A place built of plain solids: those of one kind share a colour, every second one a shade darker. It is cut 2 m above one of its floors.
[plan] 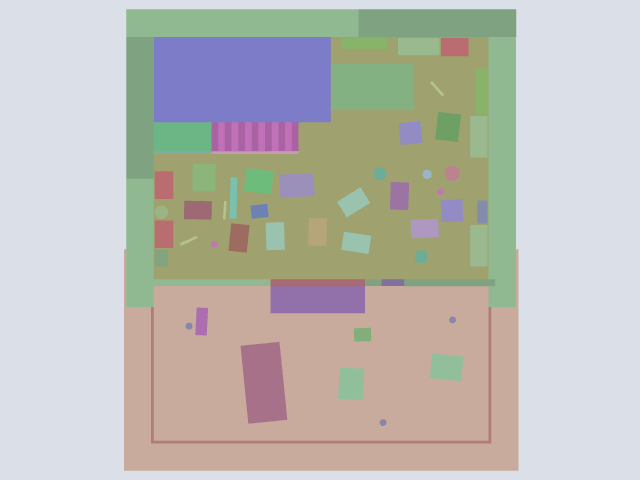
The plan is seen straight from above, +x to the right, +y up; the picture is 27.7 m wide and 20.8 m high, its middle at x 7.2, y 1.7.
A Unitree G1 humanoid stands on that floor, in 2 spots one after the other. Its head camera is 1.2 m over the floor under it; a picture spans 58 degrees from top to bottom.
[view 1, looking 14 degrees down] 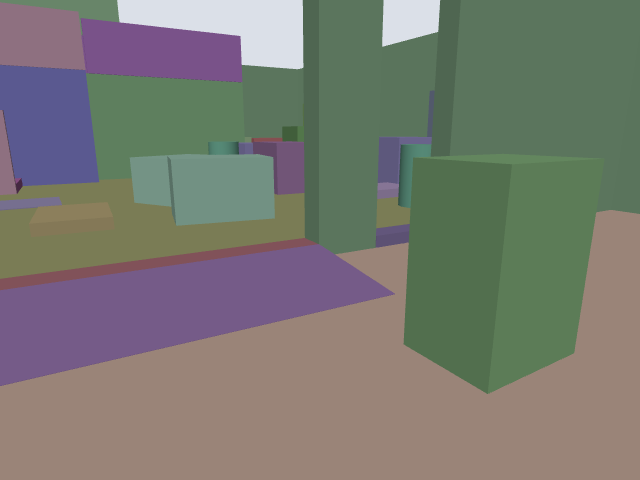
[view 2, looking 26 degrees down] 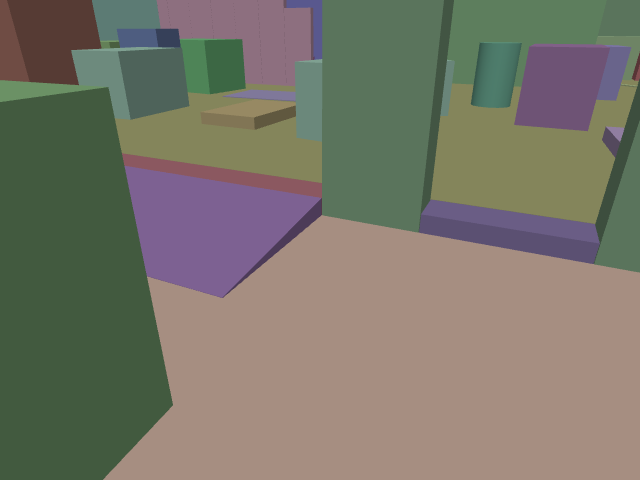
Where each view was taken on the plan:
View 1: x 7.10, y -3.87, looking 60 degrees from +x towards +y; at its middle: wall_brick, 4.25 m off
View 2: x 10.35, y -2.90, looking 115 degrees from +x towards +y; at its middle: yard_court_asphalt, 2.74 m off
